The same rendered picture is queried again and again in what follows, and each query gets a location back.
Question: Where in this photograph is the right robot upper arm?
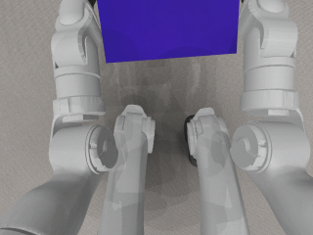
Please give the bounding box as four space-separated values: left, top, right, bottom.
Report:
230 120 313 235

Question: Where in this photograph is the left robot upper arm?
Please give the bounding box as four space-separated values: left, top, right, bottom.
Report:
0 124 118 235

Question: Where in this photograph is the right robot shin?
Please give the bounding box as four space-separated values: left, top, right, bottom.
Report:
193 108 230 159

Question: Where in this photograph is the robot right forearm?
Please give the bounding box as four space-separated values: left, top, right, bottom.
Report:
238 0 308 138

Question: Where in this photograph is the carton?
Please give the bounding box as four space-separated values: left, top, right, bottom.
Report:
97 0 240 64

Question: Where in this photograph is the right robot thigh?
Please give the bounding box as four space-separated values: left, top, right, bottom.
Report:
187 115 250 235

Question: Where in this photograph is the robot left forearm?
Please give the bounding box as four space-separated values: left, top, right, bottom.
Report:
48 0 106 159

